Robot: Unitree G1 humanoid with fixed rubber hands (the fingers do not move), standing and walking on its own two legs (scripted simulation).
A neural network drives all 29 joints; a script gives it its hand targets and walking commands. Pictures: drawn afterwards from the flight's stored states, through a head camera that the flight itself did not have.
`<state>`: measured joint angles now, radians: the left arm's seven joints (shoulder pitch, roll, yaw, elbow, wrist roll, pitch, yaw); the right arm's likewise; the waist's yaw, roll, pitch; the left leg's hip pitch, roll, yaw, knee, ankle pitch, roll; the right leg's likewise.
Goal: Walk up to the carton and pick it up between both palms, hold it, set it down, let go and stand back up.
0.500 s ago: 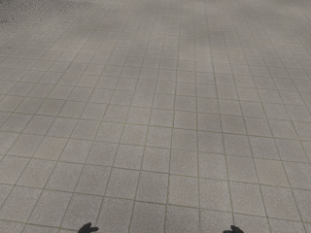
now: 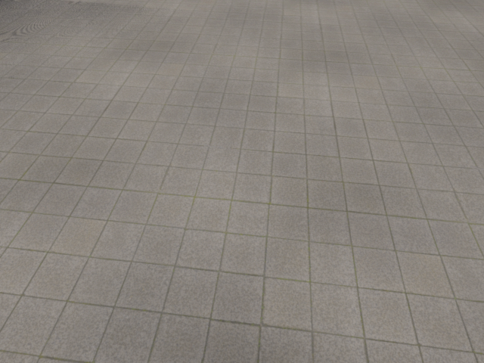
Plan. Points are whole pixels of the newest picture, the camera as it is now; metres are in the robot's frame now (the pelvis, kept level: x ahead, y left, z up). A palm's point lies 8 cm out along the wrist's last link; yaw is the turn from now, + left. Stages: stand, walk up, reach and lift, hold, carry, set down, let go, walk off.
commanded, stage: stand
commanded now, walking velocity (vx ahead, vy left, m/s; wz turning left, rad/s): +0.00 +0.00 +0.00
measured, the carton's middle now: out of the picture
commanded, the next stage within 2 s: walk up in 0.86 s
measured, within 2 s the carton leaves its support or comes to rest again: neither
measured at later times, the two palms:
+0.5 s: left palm out of the picture -0.01 +0.21 -0.14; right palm out of the picture +0.00 -0.22 -0.13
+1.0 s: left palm out of the picture -0.03 +0.20 -0.14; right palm out of the picture -0.04 -0.21 -0.14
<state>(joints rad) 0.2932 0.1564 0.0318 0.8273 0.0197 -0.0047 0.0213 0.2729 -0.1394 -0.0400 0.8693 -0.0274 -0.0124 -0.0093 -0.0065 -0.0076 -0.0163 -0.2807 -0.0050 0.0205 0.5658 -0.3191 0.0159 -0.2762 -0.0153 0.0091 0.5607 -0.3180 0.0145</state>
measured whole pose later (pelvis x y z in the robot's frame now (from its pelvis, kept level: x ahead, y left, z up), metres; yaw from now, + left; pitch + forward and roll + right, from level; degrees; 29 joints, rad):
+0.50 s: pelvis +0.00 +0.00 +0.01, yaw +0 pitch +0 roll +0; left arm 0.33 0.13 0.03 1.02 0.02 0.00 0.04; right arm 0.29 -0.13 -0.05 1.05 -0.02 0.00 -0.03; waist 0.00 -0.01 0.03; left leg -0.20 0.00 0.02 0.47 -0.27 0.01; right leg -0.20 -0.01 0.01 0.46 -0.27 0.01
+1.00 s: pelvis -0.01 -0.01 +0.01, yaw +0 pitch +0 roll +0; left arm 0.33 0.10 0.03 1.11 0.02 -0.01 0.04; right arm 0.32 -0.09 -0.04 1.16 -0.02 -0.01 -0.04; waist 0.00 0.00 0.01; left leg -0.18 0.00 0.01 0.42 -0.24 0.00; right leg -0.18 -0.01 0.00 0.43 -0.25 0.00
